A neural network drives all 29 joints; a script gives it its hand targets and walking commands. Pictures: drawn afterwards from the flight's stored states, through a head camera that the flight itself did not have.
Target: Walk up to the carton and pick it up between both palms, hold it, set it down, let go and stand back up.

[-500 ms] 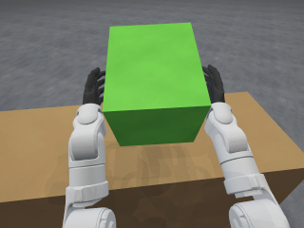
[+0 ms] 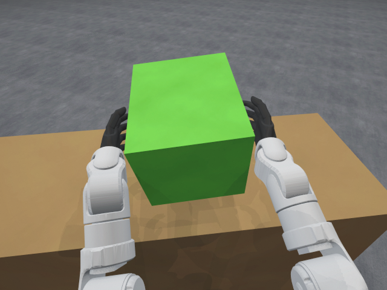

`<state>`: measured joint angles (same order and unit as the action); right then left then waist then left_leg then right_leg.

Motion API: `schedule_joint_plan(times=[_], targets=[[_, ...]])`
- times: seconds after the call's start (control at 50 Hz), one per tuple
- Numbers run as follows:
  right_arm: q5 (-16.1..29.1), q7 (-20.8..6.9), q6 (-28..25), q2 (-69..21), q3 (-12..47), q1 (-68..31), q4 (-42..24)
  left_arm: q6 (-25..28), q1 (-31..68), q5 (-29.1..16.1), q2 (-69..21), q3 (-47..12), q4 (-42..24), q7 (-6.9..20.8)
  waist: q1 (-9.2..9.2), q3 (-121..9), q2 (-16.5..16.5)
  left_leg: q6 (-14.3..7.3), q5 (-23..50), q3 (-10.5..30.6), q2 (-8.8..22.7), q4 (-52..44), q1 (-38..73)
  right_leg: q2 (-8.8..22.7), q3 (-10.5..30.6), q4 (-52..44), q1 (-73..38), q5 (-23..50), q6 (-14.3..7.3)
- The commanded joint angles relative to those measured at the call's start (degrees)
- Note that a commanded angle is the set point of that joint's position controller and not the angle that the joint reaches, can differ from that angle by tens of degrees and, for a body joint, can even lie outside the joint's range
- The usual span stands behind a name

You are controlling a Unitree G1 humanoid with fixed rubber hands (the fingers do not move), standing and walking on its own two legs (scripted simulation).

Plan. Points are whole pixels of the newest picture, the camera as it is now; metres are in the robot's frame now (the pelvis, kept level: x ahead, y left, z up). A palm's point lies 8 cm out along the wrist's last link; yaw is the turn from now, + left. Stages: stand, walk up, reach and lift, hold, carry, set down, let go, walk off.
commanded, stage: hold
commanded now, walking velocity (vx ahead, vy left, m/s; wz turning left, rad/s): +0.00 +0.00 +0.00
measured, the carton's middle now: (188, 128) +0.40 +0.02 +0.17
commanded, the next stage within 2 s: none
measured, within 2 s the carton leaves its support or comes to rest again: neither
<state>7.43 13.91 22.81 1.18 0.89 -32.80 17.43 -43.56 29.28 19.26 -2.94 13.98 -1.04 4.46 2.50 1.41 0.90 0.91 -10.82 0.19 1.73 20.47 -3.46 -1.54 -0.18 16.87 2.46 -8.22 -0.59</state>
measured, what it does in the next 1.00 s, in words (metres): stands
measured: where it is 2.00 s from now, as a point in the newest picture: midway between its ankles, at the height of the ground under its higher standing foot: outside the picture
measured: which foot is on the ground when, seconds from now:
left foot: down 0.00-1.00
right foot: down 0.00-1.00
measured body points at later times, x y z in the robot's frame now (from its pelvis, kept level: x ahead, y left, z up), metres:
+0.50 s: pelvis -0.02 +0.00 +0.00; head -0.05 +0.01 +0.45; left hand +0.35 +0.15 +0.15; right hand +0.35 -0.14 +0.14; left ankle +0.01 +0.13 -0.75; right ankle +0.02 -0.11 -0.75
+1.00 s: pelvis -0.01 +0.00 +0.00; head -0.03 +0.01 +0.45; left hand +0.35 +0.16 +0.21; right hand +0.37 -0.13 +0.21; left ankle +0.01 +0.13 -0.75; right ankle +0.02 -0.11 -0.75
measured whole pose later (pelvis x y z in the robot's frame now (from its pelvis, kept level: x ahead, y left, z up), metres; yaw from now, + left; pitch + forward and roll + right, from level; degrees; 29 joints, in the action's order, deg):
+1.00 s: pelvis -0.01 +0.00 +0.00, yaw +0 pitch -7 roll -1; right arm 7.4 14.2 16.2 1.2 1.2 -33.7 13.1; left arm -39.1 28.5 11.3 -2.9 13.4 -8.3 -2.3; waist 2.5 4.1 1.2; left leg 0.9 -10.1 0.2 1.7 20.3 -3.1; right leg -1.5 -0.2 17.1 2.3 -7.8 -0.6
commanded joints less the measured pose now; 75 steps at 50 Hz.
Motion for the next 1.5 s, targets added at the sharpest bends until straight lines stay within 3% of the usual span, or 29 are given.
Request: schedule_joint_plan(times=[0.0,0.06,0.1,0.18,0.22,0.26,0.32,0.36,0.42,0.48,0.54,0.6,0.7,0.74,0.78,0.82,0.86,0.92,0.98,1.04,1.08,1.12,1.16,1.2,1.24,1.3,1.34,1.4,1.48], targets=[[7.6,-7.5,-6.3,-34.0,23.4,-41.3,-23.1,5.2,41.0,-14.1,-28.2,-30.6,-16.3,9.2,3.30,-29.3,0.8,0.0,19.5,-1.3,-4.7,-2.3,7.0,-0.8,-4.2,0.9,-16.4,21.0,3.4],[13.4,-7.0,-9.5,-37.5,32.3,-47.1,-41.1,12.1,53.6,-27.0,-34.4,-48.0,-38.9,2.0,6.46,-49.8,-7.5,4.2,41.3,2.5,-4.1,6.8,16.7,-2.9,-4.5,5.3,-10.0,33.3,3.0],[12.1,-7.0,-9.7,-35.2,32.9,-42.6,-40.6,13.2,48.8,-29.0,-34.6,-50.9,-35.8,-0.9,6.33,-49.0,-8.2,4.9,44.1,3.7,-3.7,8.1,17.9,-3.4,-4.7,4.6,-4.0,31.3,2.7],[-0.1,-7.2,-3.1,-24.0,18.0,-28.7,-7.0,4.1,28.3,-11.4,-21.8,-28.3,1.3,2.8,5.10,-17.6,0.8,-0.5,7.2,0.4,-4.0,-3.5,5.1,-0.3,-4.2,-3.0,-6.3,7.8,2.2],[-3.3,-8.4,0.9,-23.0,13.4,-26.2,3.1,-1.1,23.9,-2.1,-19.5,-18.5,7.2,8.7,3.88,-1.1,4.0,-3.9,-8.9,-3.3,-3.7,-10.0,-0.7,2.3,-3.9,-5.9,-4.9,-10.3,1.4],[-1.1,-9.7,2.7,-22.1,13.5,-31.4,-0.9,-3.1,24.7,-1.0,-20.0,-16.9,2.8,12.8,1.83,-0.5,4.6,-3.9,-6.9,-5.1,-3.2,-11.7,0.5,2.3,-3.3,-6.3,-4.3,-15.1,0.6],[1.6,-10.5,-0.5,-26.4,14.4,-42.8,-4.7,-1.0,35.3,-3.9,-24.0,-18.8,1.3,13.0,0.98,-6.3,3.1,-2.5,-3.9,-3.4,-3.3,-11.0,0.1,1.5,-3.7,-5.2,-6.4,-11.8,1.6],[2.7,-10.7,-5.1,-31.6,15.2,-48.7,-10.0,2.5,41.2,-8.0,-26.6,-20.7,0.5,10.2,0.86,-14.4,2.7,-2.2,0.5,-2.1,-3.7,-8.1,0.3,0.3,-4.6,-3.3,-7.7,-4.3,2.3],[8.5,-10.6,-11.2,-41.0,25.2,-60.4,-30.0,11.7,58.8,-23.0,-36.0,-39.9,-19.4,3.4,1.81,-41.8,-1.7,0.3,15.6,-0.2,-3.6,-0.3,7.4,-1.4,-4.5,1.6,-7.4,10.5,2.2],[9.9,-10.1,-12.5,-41.7,30.6,-58.7,-35.7,14.8,55.8,-27.2,-37.9,-46.5,-20.7,-2.0,0.94,-50.6,-1.7,1.1,28.1,1.6,-3.6,4.8,14.1,-2.6,-4.2,2.0,-2.6,17.5,2.2],[3.6,-8.7,-8.4,-35.1,24.7,-44.3,-13.8,11.0,41.2,-16.8,-29.9,-32.8,-1.7,-1.0,0.64,-29.8,2.4,-1.5,14.2,0.4,-3.7,-0.5,8.3,-0.9,-3.4,-1.5,-3.6,12.2,2.7],[-3.3,-8.9,-1.8,-26.2,12.6,-32.8,9.6,1.8,27.9,0.6,-19.1,-12.1,16.8,6.3,0.97,-0.3,6.3,-6.1,-8.9,-3.2,-4.3,-9.5,-0.2,2.4,-2.9,-6.4,-3.2,-11.0,3.0],[1.7,-10.0,-1.4,-26.7,13.7,-43.2,1.3,-0.5,35.3,-0.5,-22.2,-13.5,7.1,13.4,-0.91,-5.0,3.9,-3.8,-2.1,-4.0,-3.5,-10.7,1.9,1.5,-2.6,-5.9,-5.9,-10.4,2.0],[4.2,-8.9,-5.2,-32.1,16.7,-46.5,-7.5,2.6,38.2,-6.1,-26.2,-18.1,2.7,11.4,0.58,-14.9,3.8,-2.6,7.9,-2.7,-3.8,-7.0,3.9,-0.1,-3.8,-3.5,-11.1,4.6,2.8],[9.6,-8.0,-9.7,-37.6,24.1,-52.7,-24.8,8.1,48.0,-17.0,-33.8,-32.6,-13.7,7.7,3.36,-35.0,0.4,0.1,23.5,-1.3,-4.4,-0.2,9.2,-1.8,-4.2,1.2,-15.2,22.7,3.4],[12.8,-7.4,-11.6,-39.7,30.0,-55.6,-34.7,12.4,54.8,-24.2,-37.2,-43.5,-27.1,3.0,4.46,-47.7,-4.8,2.9,37.8,1.2,-4.0,5.8,16.7,-3.1,-4.7,3.5,-10.6,28.1,3.2],[12.3,-7.5,-11.9,-39.1,31.1,-52.2,-36.2,14.2,54.1,-27.4,-37.7,-47.7,-28.7,-0.3,5.17,-48.5,-6.8,4.0,41.4,2.7,-3.5,7.7,18.6,-3.2,-4.3,3.1,-3.7,26.8,2.8],[5.6,-6.7,-8.6,-31.9,25.6,-37.2,-20.4,10.5,39.1,-19.2,-30.2,-38.6,-12.9,0.0,4.36,-36.8,-2.6,2.4,28.8,1.5,-3.7,3.7,15.2,-1.7,-4.1,0.0,-6.8,22.0,2.9],[-2.5,-6.8,-2.3,-24.6,14.8,-25.6,4.9,1.9,25.7,-3.0,-20.3,-19.3,7.5,7.2,4.55,-6.1,3.5,-2.9,-1.3,-1.9,-4.1,-6.9,2.9,1.6,-3.6,-4.3,-8.0,3.0,2.8],[0.3,-8.1,0.1,-23.7,15.3,-32.6,0.0,-1.3,27.0,-0.7,-20.2,-16.5,2.9,12.6,1.57,-2.4,3.3,-3.5,-3.8,-4.4,-3.4,-10.3,2.2,2.1,-3.0,-5.8,-7.2,-7.8,1.5],[2.1,-8.2,-1.8,-26.3,16.5,-37.3,-4.5,-0.5,31.4,-2.9,-22.6,-18.3,-0.1,12.8,1.44,-7.1,2.8,-2.4,1.1,-3.7,-3.3,-9.7,2.5,1.2,-3.4,-4.7,-10.2,-2.1,1.8],[4.4,-7.9,-6.1,-31.4,19.2,-42.7,-14.5,2.9,36.4,-8.3,-26.5,-23.2,-5.0,10.7,2.30,-19.2,2.8,-1.5,12.1,-2.1,-4.1,-5.2,5.3,-0.2,-4.2,-1.9,-14.2,11.6,2.9],[9.9,-7.5,-9.6,-36.8,26.2,-48.3,-30.5,8.6,48.5,-19.3,-32.7,-36.9,-22.9,6.7,4.58,-39.9,-1.2,1.3,27.9,-0.3,-4.3,1.3,11.5,-1.6,-4.4,2.4,-15.9,26.2,3.4],[12.7,-7.2,-11.2,-38.0,31.5,-51.6,-39.5,12.5,53.6,-26.0,-35.9,-46.9,-32.8,1.9,5.62,-49.1,-6.0,3.5,38.9,2.2,-4.0,6.4,17.3,-2.9,-4.7,4.2,-9.1,30.4,3.1],[11.6,-7.2,-11.2,-36.3,32.2,-46.0,-39.0,14.0,49.5,-28.3,-36.1,-49.9,-31.5,-1.0,6.16,-49.4,-6.9,4.3,42.7,3.5,-3.6,7.9,18.1,-3.2,-4.7,3.7,-3.3,29.5,2.7],[4.2,-6.8,-6.6,-28.8,24.4,-31.8,-18.0,9.1,35.0,-17.7,-27.2,-36.8,-11.3,0.3,4.74,-32.9,-2.1,1.9,24.1,1.4,-3.7,2.1,13.3,-1.3,-4.0,-0.6,-7.3,20.2,2.5],[-2.8,-7.2,-2.4,-23.2,14.3,-26.3,3.0,2.2,25.9,-4.9,-20.4,-21.5,7.6,5.1,5.34,-8.3,2.6,-2.3,-1.1,-0.9,-4.0,-6.4,3.5,1.0,-4.2,-4.4,-6.2,1.5,2.6],[-0.7,-9.1,1.4,-22.6,14.3,-31.0,0.2,-2.2,25.1,-0.4,-20.0,-16.5,3.2,12.4,1.32,-1.1,3.4,-3.8,-6.0,-4.9,-3.4,-11.0,0.7,2.3,-3.3,-6.1,-5.7,-12.4,0.8],[2.9,-9.4,-3.7,-28.3,15.5,-43.7,-7.5,0.4,36.2,-5.0,-25.0,-19.0,0.2,12.1,1.10,-10.8,2.4,-1.9,2.3,-2.8,-3.5,-8.8,1.6,0.4,-4.1,-3.9,-9.6,-2.8,1.9]])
